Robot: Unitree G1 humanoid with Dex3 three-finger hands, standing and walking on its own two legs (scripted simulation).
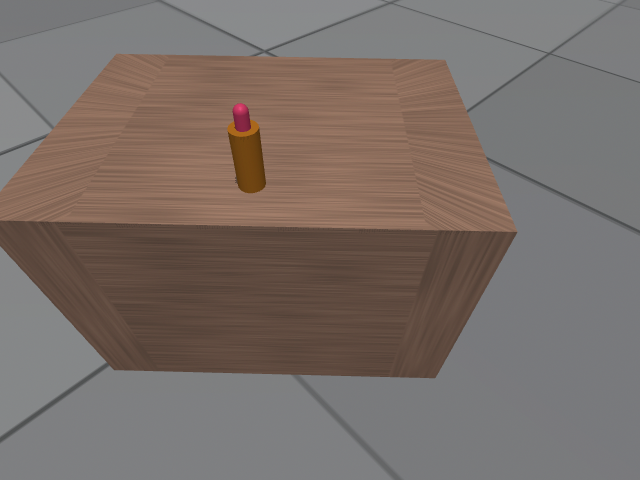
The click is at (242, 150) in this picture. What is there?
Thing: necked bottle
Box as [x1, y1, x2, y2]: [227, 103, 265, 192]
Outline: 238,103 233,107 234,121 230,123 227,128 238,186 241,190 245,192 255,192 263,188 265,184 259,130 257,123 249,119 248,110 246,106 241,103
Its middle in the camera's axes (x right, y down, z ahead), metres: -0.15 -0.18 +0.77
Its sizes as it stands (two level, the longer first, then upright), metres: 0.059 0.059 0.186
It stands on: a support 0.70 m high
